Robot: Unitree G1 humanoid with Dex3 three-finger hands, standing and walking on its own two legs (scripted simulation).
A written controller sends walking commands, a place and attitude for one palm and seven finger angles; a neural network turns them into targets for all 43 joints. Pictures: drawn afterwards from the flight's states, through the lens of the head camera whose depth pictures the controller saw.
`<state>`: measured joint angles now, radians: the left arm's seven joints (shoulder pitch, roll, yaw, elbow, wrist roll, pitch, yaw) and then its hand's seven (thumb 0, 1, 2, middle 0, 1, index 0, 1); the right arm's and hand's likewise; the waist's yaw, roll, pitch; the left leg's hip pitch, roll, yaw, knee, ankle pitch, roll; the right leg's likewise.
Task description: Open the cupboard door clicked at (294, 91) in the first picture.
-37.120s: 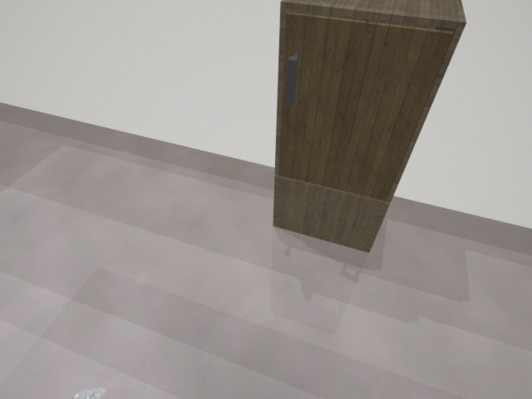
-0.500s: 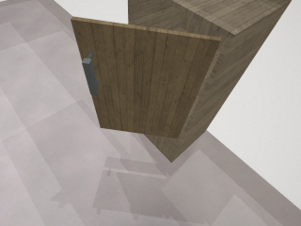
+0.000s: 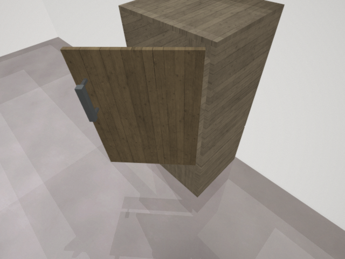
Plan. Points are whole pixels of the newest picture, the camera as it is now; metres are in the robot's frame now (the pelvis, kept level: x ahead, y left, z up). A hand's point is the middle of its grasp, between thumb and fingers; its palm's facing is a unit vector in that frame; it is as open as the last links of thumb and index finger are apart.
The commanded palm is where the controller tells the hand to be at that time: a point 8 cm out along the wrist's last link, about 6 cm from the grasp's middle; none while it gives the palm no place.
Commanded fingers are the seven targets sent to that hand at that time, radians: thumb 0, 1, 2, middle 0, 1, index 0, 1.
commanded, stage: come to a stop and stand still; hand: left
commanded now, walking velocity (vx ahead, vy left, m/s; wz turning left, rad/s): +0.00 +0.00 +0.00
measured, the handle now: (89, 100) +0.60 +0.31 +0.02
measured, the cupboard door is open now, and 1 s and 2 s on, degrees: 41 41 41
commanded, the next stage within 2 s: look again from close up in 0.22 s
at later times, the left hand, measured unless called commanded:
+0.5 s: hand out of the picture +0.00 +0.16 -0.17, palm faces +0.03 -0.98 -0.19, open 7.4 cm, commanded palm none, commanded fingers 0.00 0.90 0.90 -0.20 -0.30 -0.20 -0.30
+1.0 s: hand out of the picture +0.03 +0.19 -0.17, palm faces +0.03 -0.98 -0.21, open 7.4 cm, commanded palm none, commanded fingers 0.00 0.90 0.90 -0.20 -0.30 -0.20 -0.30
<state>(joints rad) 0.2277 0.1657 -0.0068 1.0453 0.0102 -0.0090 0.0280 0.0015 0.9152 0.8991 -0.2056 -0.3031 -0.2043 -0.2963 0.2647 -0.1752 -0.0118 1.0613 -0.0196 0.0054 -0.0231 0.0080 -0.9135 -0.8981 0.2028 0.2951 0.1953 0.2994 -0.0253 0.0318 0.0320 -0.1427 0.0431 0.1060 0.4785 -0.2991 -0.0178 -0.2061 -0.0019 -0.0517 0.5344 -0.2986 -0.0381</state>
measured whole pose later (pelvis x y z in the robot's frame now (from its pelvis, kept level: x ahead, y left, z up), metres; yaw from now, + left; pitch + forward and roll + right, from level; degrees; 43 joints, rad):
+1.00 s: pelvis +0.01 +0.01 +0.00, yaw +0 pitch -1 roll +1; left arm 0.26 0.16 0.01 1.11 0.01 -0.02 0.03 0.00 0.91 0.90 -0.20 -0.30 -0.20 -0.30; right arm 0.26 -0.15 0.00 1.14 -0.02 -0.02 -0.04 0.01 -0.91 -0.90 0.20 0.30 0.20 0.30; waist 0.00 0.00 0.03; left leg -0.12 0.03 0.10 0.43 -0.29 -0.01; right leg -0.17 -0.01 -0.05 0.47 -0.29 -0.02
